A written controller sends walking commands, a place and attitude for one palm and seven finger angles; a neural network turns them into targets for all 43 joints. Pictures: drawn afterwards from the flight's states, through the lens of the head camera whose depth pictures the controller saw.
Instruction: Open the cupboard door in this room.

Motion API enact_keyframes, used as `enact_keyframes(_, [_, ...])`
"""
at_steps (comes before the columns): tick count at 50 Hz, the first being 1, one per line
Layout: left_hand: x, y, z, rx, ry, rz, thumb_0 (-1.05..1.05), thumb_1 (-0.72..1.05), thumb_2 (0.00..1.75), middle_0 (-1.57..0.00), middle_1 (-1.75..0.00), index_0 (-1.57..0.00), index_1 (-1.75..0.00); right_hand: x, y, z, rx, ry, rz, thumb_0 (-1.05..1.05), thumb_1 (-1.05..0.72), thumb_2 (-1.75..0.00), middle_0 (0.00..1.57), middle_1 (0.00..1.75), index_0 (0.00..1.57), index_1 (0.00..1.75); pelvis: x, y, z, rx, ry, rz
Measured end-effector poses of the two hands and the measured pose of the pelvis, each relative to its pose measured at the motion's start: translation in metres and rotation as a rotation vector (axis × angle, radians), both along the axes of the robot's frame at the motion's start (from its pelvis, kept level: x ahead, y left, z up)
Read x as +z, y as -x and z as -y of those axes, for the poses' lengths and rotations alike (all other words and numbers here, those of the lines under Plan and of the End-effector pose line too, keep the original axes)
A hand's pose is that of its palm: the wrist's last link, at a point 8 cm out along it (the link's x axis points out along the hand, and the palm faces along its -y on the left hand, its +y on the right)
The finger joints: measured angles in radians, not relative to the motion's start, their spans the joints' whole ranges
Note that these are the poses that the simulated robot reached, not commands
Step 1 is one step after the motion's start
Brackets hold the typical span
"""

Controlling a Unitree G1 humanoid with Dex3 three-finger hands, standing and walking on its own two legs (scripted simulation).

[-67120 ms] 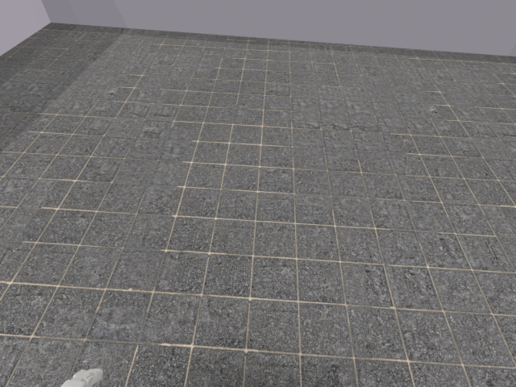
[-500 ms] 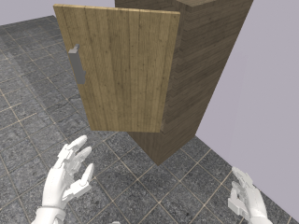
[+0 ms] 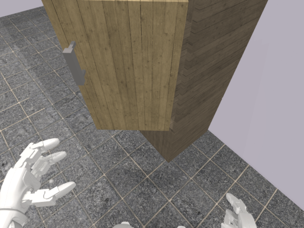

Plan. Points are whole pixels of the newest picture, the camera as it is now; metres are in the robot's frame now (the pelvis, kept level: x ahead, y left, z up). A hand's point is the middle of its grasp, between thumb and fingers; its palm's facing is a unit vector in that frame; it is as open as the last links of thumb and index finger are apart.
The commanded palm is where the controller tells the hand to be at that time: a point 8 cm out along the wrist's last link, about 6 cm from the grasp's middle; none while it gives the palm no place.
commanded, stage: raise the hand with hooked fingers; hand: left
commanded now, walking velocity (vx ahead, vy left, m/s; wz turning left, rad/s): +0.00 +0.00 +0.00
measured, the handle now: (76, 63) +0.55 +0.26 +0.11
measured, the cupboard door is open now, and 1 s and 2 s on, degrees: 50 50 50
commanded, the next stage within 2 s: move the hooked fingers beside the handle in 1.22 s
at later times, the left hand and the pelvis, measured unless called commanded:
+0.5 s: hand (16, 156) +0.25 +0.30 +0.11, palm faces +0.07 -1.00 -0.06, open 13.8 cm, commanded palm +0.22 +0.34 +0.11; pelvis -0.01 +0.03 +0.02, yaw +1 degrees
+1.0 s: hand (20, 137) +0.28 +0.30 +0.13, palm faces +0.05 -1.00 -0.03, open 14.0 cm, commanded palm +0.25 +0.34 +0.13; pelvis -0.01 +0.02 +0.03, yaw +0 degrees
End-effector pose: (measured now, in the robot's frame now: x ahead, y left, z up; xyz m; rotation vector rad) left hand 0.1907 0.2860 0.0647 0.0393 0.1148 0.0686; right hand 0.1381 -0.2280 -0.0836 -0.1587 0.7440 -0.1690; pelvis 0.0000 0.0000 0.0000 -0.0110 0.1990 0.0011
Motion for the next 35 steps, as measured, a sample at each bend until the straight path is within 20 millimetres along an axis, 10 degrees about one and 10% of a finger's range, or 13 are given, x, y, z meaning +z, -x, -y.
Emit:
enact_keyframes(9, [0.009, 0.003, -0.019, -0.029, -0.038, 0.091, 0.00, -0.14, 0.46, -0.27, -0.96, -0.27, -0.96, 0.018, 0.006, 0.018, 0.022, 0.126, 0.003, 0.01, -0.90, -0.90, 0.20, 0.30, 0.20, 0.29, 0.004, 0.006, -0.019, 0.019, 0.019, 0.014])
enact_keyframes(24, [0.051, -0.030, -0.062, 0.006, -0.035, 0.141, -0.01, -0.45, 0.33, -0.30, -1.16, -0.29, -1.16, 0.045, -0.023, -0.041, 0.107, 0.044, 0.150, 0.01, -0.90, -0.90, 0.21, 0.30, 0.20, 0.30, 0.018, 0.010, -0.034, 0.023, 0.026, 0.086])
enact_keyframes(35, [0.075, -0.052, -0.079, 0.017, -0.036, 0.184, -0.02, -0.50, 0.31, -0.30, -1.19, -0.30, -1.19, 0.046, -0.008, -0.035, 0.107, 0.073, 0.085, 0.01, -0.90, -0.90, 0.21, 0.30, 0.21, 0.30, 0.026, 0.011, -0.033, 0.020, 0.022, 0.115])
